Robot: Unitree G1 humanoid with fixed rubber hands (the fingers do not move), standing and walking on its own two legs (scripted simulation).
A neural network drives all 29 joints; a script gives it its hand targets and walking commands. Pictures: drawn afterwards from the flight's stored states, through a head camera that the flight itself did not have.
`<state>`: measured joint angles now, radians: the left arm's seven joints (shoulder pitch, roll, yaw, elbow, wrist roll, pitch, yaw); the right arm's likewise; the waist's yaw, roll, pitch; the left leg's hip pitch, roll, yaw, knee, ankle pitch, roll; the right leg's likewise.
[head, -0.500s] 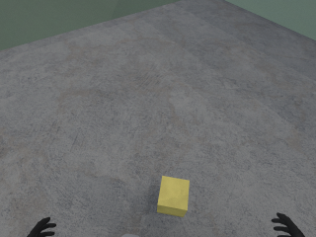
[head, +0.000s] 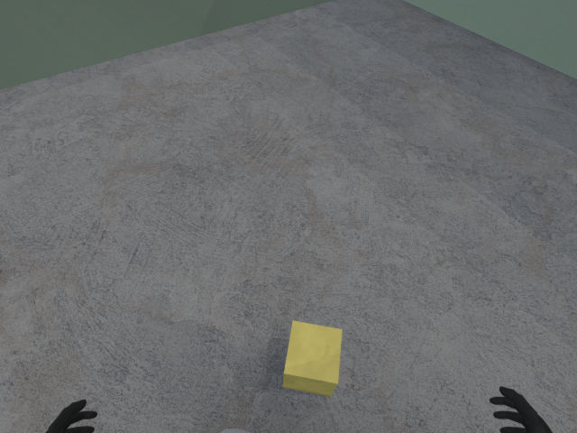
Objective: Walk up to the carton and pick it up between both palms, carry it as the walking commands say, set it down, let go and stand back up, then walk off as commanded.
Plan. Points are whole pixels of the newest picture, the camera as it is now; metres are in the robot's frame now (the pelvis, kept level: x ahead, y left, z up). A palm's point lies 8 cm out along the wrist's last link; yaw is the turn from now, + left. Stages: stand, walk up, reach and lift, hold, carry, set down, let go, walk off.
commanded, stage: walk up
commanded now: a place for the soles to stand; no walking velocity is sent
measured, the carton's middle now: (311, 359) +0.41 -0.08 -0.68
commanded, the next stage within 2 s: none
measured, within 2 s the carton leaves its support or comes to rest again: neither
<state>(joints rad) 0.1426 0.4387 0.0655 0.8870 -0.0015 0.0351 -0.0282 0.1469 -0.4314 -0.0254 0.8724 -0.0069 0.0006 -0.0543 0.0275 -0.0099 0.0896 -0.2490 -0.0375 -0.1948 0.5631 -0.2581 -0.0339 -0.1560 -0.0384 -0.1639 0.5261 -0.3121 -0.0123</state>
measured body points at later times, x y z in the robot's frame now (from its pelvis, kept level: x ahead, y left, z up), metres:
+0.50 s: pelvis +0.00 +0.00 +0.00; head +0.01 +0.01 +0.45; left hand +0.10 +0.34 -0.11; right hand +0.13 -0.33 -0.09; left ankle +0.04 +0.14 -0.73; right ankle -0.01 -0.11 -0.73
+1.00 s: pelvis +0.00 +0.00 +0.00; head +0.01 +0.01 +0.45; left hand +0.10 +0.33 -0.11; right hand +0.13 -0.33 -0.09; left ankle +0.04 +0.14 -0.73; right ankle -0.01 -0.11 -0.73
